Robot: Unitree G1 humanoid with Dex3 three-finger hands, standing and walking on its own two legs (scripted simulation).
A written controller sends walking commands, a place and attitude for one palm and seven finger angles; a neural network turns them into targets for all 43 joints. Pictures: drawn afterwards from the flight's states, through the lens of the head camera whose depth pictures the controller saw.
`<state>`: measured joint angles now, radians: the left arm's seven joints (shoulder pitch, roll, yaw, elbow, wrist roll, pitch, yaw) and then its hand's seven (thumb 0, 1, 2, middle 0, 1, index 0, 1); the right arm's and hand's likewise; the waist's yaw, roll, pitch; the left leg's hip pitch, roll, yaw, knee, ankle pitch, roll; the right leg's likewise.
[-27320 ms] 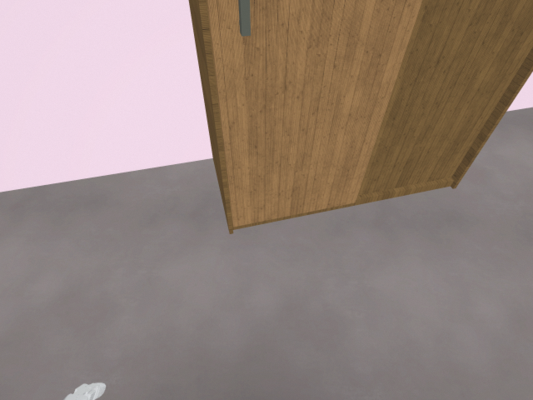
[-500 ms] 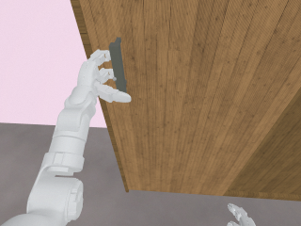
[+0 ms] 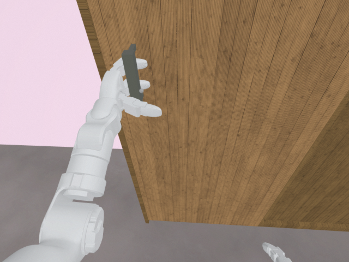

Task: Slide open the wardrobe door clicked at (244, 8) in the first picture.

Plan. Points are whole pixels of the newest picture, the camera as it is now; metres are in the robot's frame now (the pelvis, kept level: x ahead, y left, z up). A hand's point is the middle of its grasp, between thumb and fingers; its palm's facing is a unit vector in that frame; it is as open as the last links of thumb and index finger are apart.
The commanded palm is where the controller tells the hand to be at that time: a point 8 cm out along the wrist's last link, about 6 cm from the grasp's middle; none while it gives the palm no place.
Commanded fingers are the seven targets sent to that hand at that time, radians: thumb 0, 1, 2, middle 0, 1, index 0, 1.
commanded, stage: slide the fingers in behind the handle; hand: left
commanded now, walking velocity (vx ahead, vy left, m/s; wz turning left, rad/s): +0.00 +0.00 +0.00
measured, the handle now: (135, 78) +0.47 +0.12 +0.21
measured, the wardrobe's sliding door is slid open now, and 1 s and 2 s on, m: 0.00 0.00 0.00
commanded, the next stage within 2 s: grip the handle and tug to test in 0.44 s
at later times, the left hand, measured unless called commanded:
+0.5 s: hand (140, 92) +0.41 +0.09 +0.21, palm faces -0.02 -1.00 +0.00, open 14.4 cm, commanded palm +0.38 +0.14 +0.21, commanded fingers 0.00 -0.50 0.30 -0.30 -1.20 -0.30 -1.20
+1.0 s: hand (139, 92) +0.41 +0.10 +0.21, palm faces -0.02 -1.00 -0.01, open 9.8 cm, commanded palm +0.38 +0.14 +0.21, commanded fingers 0.00 0.62 0.78 -0.42 -1.36 -0.42 -1.36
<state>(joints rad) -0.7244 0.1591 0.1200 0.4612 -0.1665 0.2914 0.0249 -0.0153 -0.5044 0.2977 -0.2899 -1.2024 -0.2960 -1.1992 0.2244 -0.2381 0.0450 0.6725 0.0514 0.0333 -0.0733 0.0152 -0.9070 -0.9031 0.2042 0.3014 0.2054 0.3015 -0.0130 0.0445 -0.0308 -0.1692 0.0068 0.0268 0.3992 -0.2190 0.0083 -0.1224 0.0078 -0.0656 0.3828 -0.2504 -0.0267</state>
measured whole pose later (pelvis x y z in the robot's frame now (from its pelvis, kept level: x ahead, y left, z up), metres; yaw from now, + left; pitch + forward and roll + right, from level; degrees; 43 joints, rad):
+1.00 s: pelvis +0.01 +0.00 +0.00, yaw +0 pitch -1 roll +0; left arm -0.61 0.15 0.10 0.27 -0.16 0.36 0.04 -0.01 0.17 0.59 -0.31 -1.26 -0.29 -1.22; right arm 0.19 -0.24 0.04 0.64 0.05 0.06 -0.05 0.02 -0.91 -0.90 0.20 0.30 0.20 0.30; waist 0.00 0.05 -0.04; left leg -0.14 0.00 0.03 0.39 -0.23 0.01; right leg -0.10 0.00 -0.06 0.37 -0.26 -0.02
